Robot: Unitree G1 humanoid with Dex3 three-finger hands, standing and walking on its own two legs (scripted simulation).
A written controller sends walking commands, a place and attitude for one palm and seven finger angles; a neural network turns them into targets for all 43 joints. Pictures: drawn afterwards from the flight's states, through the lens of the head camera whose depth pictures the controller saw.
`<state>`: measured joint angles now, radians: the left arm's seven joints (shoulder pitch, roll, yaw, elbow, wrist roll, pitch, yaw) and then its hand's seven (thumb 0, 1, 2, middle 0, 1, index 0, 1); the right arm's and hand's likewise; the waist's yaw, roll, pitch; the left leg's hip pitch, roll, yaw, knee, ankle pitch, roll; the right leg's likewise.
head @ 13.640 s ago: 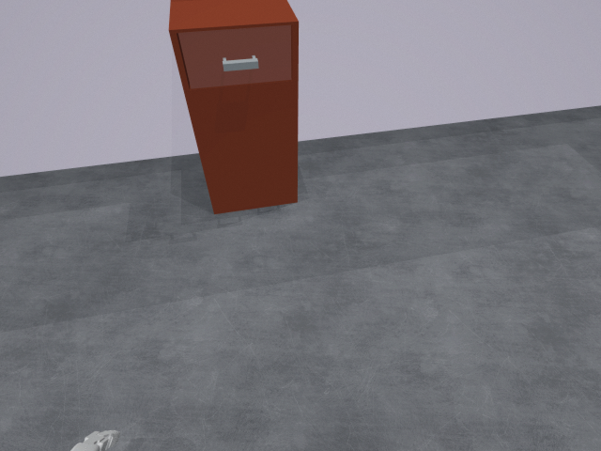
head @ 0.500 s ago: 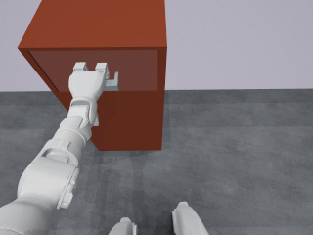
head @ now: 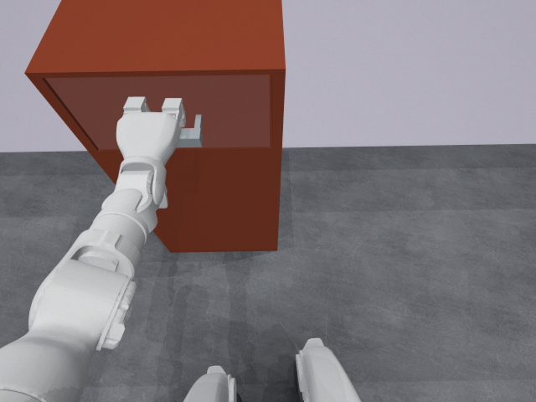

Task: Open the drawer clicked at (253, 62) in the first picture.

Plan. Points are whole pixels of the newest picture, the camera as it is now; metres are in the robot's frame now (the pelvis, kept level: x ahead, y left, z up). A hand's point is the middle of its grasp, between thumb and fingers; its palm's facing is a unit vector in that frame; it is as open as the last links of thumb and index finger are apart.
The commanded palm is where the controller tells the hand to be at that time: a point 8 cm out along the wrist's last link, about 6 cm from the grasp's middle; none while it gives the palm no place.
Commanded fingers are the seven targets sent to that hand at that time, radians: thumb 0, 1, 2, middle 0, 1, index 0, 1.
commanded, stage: lift the fingers back up to retry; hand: left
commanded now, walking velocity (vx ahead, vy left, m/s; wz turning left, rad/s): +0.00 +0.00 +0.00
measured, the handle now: (170, 129) +0.56 +0.13 +0.02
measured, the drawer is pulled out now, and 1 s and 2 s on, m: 0.00 0.00 0.00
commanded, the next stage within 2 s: re-aim the fingers above the handle in 0.74 s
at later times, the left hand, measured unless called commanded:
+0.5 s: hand (148, 135) +0.52 +0.15 +0.06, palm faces -0.01 +0.00 -1.00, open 13.8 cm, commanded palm +0.48 +0.15 +0.12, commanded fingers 0.00 -0.50 0.30 -0.30 -1.20 -0.30 -1.20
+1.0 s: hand (136, 143) +0.49 +0.16 +0.07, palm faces -0.02 -0.01 -1.00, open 13.8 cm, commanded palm +0.47 +0.16 +0.13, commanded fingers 0.00 -0.50 0.30 -0.30 -1.20 -0.30 -1.20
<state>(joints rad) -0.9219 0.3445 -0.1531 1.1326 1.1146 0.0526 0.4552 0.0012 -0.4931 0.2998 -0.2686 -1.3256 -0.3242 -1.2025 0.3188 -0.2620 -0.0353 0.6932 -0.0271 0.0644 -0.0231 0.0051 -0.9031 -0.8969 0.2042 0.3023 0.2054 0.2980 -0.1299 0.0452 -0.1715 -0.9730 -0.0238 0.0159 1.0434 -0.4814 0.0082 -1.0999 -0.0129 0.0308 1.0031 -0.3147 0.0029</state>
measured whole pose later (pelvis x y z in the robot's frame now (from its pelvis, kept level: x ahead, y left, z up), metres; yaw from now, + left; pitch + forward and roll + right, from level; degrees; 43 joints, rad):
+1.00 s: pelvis +0.05 +0.00 +0.05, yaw +0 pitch +15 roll +0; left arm -0.68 0.30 -0.18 0.91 1.10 -0.01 0.38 0.00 -0.49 0.30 -0.32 -1.20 -0.33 -1.20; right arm 0.25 -0.24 -0.08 0.68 -0.02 0.13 -0.01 0.00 -0.90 -0.90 0.20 0.30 0.20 0.30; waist -0.04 0.05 -0.12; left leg -0.56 -0.01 -0.01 0.71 -0.42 0.00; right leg -0.69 -0.01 0.00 0.70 -0.28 0.00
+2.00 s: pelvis +0.04 +0.00 +0.05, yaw -1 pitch +17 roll +1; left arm -0.77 0.32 -0.12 1.02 1.11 0.00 0.41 0.00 -0.49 0.30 -0.32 -1.20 -0.32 -1.20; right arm 0.28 -0.25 -0.07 0.71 -0.03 0.10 -0.02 0.01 -0.90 -0.90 0.20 0.30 0.20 0.30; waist -0.08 0.05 -0.13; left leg -0.62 -0.01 0.02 0.73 -0.40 0.00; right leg -0.76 0.00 0.03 0.72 -0.25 0.00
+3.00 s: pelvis +0.04 +0.00 +0.05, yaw -1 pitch +16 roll +1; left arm -0.77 0.31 -0.13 1.02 1.11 -0.01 0.39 0.00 -0.49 0.30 -0.32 -1.20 -0.32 -1.20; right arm 0.29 -0.25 -0.06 0.71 -0.02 0.09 -0.03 0.01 -0.90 -0.90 0.20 0.30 0.20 0.30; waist -0.08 0.05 -0.12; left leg -0.60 -0.01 0.02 0.72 -0.40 0.00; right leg -0.74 0.00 0.03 0.71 -0.26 0.00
